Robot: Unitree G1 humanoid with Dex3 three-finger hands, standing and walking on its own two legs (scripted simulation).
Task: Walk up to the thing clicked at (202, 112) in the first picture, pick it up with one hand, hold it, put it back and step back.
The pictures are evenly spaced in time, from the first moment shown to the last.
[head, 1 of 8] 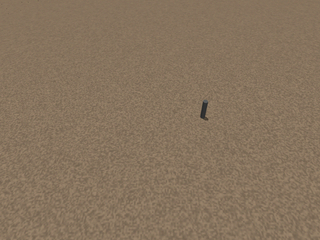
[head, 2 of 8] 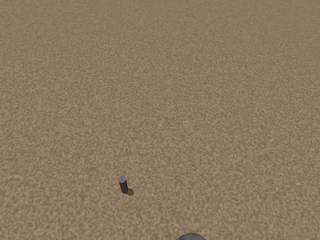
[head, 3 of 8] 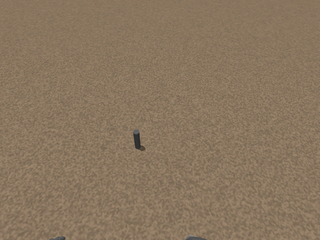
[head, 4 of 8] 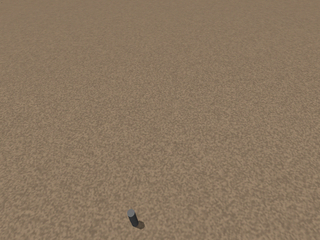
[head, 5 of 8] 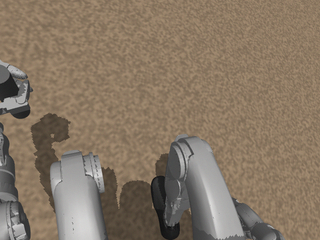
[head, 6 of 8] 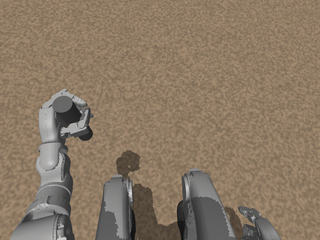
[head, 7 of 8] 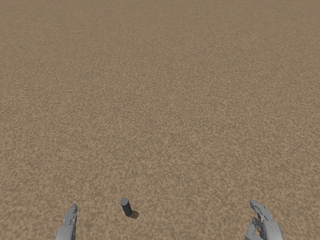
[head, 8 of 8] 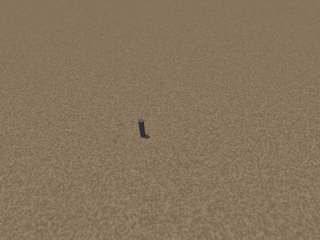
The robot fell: no
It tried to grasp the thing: yes
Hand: left
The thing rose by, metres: 0.68
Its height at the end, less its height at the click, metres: +0.00
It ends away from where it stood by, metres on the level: 0.03
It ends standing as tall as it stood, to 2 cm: yes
